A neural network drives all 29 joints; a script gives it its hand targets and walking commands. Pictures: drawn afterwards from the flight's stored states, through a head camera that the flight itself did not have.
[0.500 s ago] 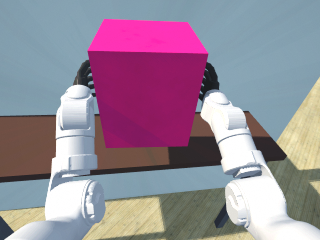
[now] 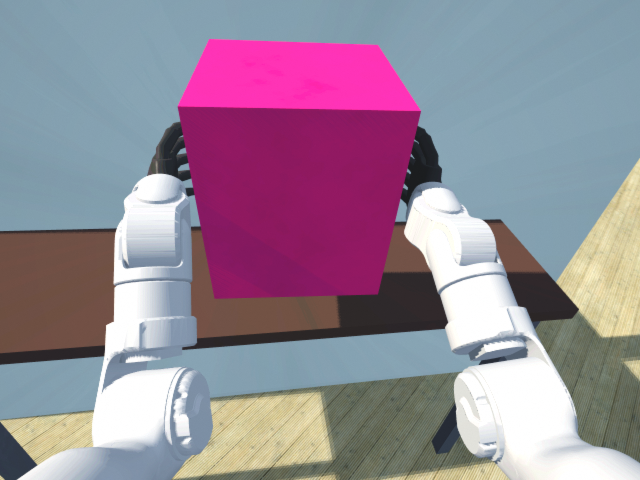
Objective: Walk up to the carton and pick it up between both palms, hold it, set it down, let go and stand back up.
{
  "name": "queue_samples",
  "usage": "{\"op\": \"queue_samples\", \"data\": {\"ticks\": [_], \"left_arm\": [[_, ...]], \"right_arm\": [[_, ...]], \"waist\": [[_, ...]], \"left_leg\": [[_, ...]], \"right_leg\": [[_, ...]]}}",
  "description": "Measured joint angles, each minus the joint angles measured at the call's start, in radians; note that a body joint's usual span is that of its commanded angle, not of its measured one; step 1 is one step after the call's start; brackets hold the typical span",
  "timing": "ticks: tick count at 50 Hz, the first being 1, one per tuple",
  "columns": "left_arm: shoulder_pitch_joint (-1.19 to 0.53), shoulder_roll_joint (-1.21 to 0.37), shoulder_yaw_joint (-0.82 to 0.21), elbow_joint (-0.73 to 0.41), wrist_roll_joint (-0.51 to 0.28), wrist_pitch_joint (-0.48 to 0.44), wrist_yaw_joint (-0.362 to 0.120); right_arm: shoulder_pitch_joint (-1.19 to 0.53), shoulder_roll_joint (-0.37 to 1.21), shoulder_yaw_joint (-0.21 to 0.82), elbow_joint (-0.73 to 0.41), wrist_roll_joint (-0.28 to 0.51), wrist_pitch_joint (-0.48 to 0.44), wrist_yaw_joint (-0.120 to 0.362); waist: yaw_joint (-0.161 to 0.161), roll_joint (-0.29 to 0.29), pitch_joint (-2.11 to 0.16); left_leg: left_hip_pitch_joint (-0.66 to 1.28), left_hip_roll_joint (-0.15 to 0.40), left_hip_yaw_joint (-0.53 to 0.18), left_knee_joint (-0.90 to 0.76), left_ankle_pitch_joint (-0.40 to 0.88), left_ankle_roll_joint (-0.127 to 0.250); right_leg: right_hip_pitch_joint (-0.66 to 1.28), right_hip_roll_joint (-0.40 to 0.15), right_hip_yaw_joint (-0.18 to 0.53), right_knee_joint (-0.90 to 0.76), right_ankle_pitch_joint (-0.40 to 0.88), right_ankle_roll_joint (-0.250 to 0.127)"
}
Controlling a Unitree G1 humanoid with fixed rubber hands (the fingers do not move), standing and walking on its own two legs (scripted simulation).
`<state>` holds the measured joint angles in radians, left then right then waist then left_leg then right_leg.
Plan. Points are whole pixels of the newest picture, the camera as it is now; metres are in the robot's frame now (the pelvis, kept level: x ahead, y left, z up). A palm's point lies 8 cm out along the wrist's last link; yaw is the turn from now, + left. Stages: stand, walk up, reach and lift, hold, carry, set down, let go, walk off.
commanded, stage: hold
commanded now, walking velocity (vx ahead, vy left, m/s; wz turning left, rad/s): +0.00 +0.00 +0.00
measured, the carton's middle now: (296, 171) +0.41 +0.02 +0.23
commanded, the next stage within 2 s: none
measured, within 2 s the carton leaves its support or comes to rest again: neither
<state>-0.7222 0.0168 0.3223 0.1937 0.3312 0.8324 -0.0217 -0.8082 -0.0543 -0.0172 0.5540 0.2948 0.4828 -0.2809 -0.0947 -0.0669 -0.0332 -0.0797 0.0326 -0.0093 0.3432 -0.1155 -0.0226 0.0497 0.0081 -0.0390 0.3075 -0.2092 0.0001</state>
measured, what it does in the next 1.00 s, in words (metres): stands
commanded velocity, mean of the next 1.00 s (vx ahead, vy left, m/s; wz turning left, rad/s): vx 0.00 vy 0.00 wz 0.00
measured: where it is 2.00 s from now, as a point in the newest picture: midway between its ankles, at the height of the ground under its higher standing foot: outside the picture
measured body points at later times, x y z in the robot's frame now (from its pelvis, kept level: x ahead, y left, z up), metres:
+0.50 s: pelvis +0.00 +0.00 +0.00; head -0.06 +0.03 +0.44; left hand +0.39 +0.16 +0.23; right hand +0.38 -0.14 +0.24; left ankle +0.06 +0.13 -0.75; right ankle -0.01 -0.11 -0.75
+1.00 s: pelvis +0.01 +0.00 +0.00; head -0.07 +0.03 +0.44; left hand +0.38 +0.17 +0.23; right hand +0.38 -0.13 +0.24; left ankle +0.06 +0.13 -0.75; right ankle -0.01 -0.11 -0.75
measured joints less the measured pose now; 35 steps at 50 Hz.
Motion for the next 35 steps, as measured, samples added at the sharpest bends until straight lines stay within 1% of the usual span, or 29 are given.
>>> {"op": "queue_samples", "data": {"ticks": [6,16,22,28,32,35], "left_arm": [[-0.019,0.007,0.014,0.025,0.002,-0.007,-0.004],[-0.005,0.003,0.004,0.004,0.01,-0.007,-0.005],[-0.02,-0.003,0.012,0.033,0.014,-0.012,-0.004],[-0.002,0.0,-0.001,-0.007,0.003,-0.007,0.003],[-0.002,-0.006,0.006,-0.003,0.013,-0.004,-0.004],[0.013,-0.002,0.003,-0.026,0.007,0.001,-0.006]], "right_arm": [[-0.023,0.017,-0.025,0.028,-0.023,-0.003,0.003],[-0.019,0.002,-0.001,0.021,-0.004,-0.009,0.003],[-0.014,0.008,-0.021,0.031,-0.013,-0.01,0.006],[-0.005,-0.007,0.009,0.007,0.012,-0.017,0.001],[-0.005,-0.007,0.011,0.002,0.005,-0.003,-0.002],[0.003,-0.006,0.025,-0.013,0.01,-0.002,-0.007]], "waist": [[-0.007,-0.004,-0.006],[-0.012,-0.003,0.011],[-0.012,-0.003,0.003],[-0.012,0.004,0.007],[-0.006,0.004,0.012],[-0.006,0.004,0.01]], "left_leg": [[-0.002,-0.002,-0.008,-0.004,0.003,-0.001],[0.018,0.0,-0.006,-0.009,0.002,-0.001],[-0.001,-0.002,-0.004,-0.005,0.001,0.001],[0.001,0.002,-0.001,-0.005,-0.002,-0.001],[0.007,0.002,0.003,-0.004,-0.005,0.0],[0.009,0.001,0.003,0.0,-0.009,-0.001]], "right_leg": [[0.002,-0.001,-0.008,-0.006,0.002,-0.001],[0.027,0.001,-0.005,-0.025,0.009,0.0],[0.002,-0.001,-0.004,-0.007,0.001,-0.001],[0.008,0.002,0.0,-0.019,0.006,-0.001],[0.01,0.002,0.003,-0.014,0.002,0.0],[0.011,0.001,0.004,-0.009,-0.003,-0.001]]}}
